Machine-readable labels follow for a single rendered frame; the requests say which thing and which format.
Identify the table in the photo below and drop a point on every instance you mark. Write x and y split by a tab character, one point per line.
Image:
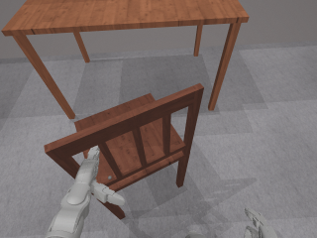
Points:
40	17

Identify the right robot hand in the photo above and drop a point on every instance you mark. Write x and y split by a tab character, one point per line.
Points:
265	231

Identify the robot left forearm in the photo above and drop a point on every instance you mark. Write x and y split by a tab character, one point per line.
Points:
74	208

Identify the robot right shin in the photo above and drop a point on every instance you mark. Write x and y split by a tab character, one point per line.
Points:
191	232

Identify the left robot hand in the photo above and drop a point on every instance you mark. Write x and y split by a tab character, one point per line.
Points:
87	174

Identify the chair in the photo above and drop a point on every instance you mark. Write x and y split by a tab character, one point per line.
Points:
136	139

